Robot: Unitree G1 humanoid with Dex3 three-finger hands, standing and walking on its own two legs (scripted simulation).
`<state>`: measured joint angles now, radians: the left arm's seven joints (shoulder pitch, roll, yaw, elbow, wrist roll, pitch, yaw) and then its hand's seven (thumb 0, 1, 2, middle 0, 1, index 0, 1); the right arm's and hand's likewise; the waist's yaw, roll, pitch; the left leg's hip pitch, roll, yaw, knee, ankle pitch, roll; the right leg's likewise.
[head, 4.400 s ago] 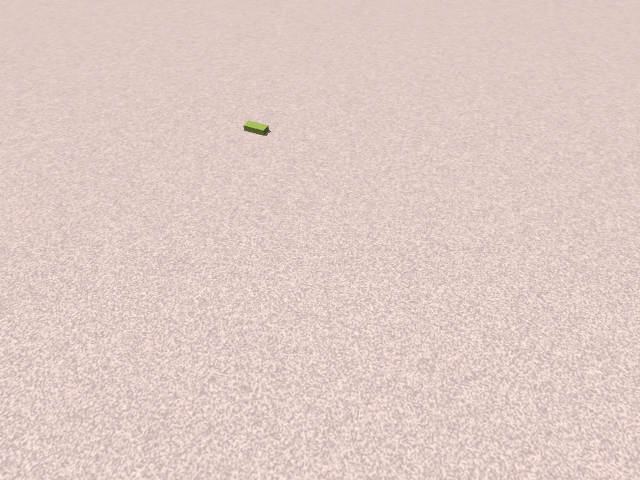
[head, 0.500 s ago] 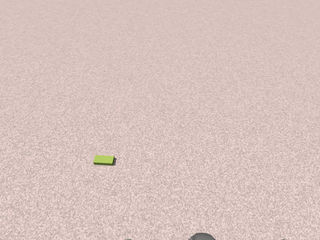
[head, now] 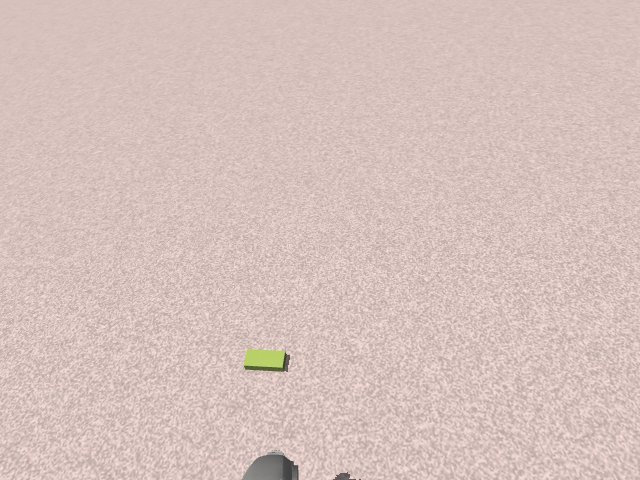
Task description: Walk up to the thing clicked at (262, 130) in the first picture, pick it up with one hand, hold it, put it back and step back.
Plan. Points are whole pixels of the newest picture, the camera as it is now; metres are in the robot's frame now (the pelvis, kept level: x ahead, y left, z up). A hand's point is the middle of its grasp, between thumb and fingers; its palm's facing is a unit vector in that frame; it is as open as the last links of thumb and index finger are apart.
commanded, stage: walk up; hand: left
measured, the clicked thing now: (265, 360) +0.60 +0.29 -0.73
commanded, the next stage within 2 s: stand in 1.70 s
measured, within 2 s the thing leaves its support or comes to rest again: neither
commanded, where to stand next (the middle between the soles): +0.15 +0.01 m, yaw -3 degrees
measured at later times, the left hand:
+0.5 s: hand (125, 470) +0.17 +0.33 -0.16, palm faces -0.09 -0.93 -0.36, open 7.4 cm
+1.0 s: hand (146, 452) +0.19 +0.30 -0.13, palm faces -0.10 -0.94 -0.33, open 7.4 cm
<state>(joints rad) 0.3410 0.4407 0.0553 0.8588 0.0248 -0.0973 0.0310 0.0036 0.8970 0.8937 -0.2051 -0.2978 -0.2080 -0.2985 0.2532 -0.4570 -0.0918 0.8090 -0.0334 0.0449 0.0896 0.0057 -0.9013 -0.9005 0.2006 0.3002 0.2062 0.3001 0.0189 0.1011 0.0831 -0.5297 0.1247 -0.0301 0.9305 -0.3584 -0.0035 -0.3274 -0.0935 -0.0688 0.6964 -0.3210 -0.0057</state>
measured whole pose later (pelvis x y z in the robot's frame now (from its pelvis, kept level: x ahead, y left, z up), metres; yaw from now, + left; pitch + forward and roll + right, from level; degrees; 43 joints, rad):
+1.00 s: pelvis +0.07 +0.05 +0.02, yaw -4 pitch -1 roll +1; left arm 0.08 0.37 0.02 1.04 0.01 0.03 -0.04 0.01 0.90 0.89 -0.20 -0.30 -0.20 -0.30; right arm 0.13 -0.40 -0.01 1.09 -0.01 -0.03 -0.01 0.00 -0.90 -0.90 0.20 0.30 0.21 0.30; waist -0.01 -0.02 0.07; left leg -0.25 0.08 0.09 0.53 -0.25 -0.04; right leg -0.29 -0.02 -0.02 0.58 -0.28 -0.02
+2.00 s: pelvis +0.09 +0.06 +0.03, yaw -4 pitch -1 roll +0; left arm 0.07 0.34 0.01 1.15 0.00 -0.01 -0.01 0.00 0.90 0.89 -0.20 -0.30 -0.20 -0.30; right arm 0.07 -0.34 0.00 1.15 -0.02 -0.01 0.01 0.00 -0.90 -0.90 0.20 0.30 0.21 0.30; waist -0.01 0.01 0.04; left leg -0.11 0.06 0.10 0.31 -0.17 -0.03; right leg -0.13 -0.02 -0.03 0.32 -0.17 0.01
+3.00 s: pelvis +0.10 +0.07 +0.03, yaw -3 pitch -2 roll +0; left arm 0.10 0.35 0.01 1.16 0.01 -0.01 0.00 0.00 0.90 0.89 -0.20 -0.30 -0.20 -0.30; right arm 0.09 -0.34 -0.01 1.16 -0.02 -0.01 0.01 0.00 -0.90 -0.90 0.20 0.30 0.21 0.30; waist 0.00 0.00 0.04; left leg -0.09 0.05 0.09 0.29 -0.17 -0.02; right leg -0.10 -0.04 -0.04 0.30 -0.17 0.02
